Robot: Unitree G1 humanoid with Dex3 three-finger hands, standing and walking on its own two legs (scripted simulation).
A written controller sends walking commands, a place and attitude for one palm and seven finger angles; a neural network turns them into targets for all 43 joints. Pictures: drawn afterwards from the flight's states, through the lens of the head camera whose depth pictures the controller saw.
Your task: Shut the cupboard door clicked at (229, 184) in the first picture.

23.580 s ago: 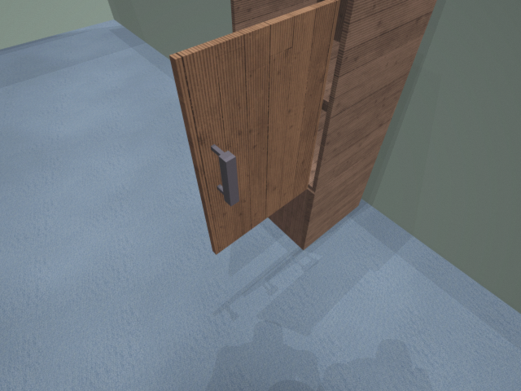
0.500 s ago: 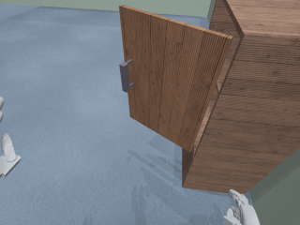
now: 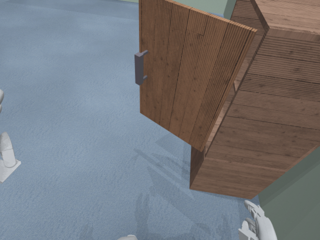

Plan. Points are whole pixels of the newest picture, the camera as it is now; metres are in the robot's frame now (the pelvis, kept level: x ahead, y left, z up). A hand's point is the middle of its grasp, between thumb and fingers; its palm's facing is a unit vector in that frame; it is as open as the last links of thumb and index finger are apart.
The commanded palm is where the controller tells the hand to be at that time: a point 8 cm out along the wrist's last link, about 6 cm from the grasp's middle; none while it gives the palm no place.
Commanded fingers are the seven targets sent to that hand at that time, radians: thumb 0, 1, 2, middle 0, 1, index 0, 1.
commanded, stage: step back with the hand held close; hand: left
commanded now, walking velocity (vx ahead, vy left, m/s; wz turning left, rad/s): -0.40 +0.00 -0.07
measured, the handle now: (142, 67) +0.75 +0.10 +0.00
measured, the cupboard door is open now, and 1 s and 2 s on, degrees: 61 61 61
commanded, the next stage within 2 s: stop stepping back and stand still in 0.28 s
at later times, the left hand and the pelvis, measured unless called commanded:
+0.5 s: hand out of the picture +0.12 +0.23 +0.20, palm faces +0.28 -0.80 -0.53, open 7.4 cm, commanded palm +0.08 +0.27 +0.19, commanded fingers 0.00 0.90 0.90 -0.20 -0.30 -0.20 -0.30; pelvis -0.09 -0.01 +0.00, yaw -6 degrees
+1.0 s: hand out of the picture +0.05 +0.31 +0.19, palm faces +0.49 -0.82 -0.29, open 7.4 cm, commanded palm -0.03 +0.33 +0.19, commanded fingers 0.00 0.90 0.90 -0.20 -0.30 -0.20 -0.30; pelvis -0.19 +0.04 +0.01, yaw -5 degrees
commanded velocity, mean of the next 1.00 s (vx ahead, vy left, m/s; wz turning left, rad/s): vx -0.03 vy -0.05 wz -0.01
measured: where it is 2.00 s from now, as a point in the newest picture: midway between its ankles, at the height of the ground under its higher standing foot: outside the picture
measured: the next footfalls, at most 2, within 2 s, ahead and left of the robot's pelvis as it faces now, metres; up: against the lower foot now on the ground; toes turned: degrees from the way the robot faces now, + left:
right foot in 0.22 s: -0.14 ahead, -0.13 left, +0.00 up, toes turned -3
left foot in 0.88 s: -0.05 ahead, +0.10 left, +0.00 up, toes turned -6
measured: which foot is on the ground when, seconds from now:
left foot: down 0.00-0.74, up 0.76-0.86, down 0.88-1.00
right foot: up 0.00-0.20, down 0.22-0.88, up 0.90-1.00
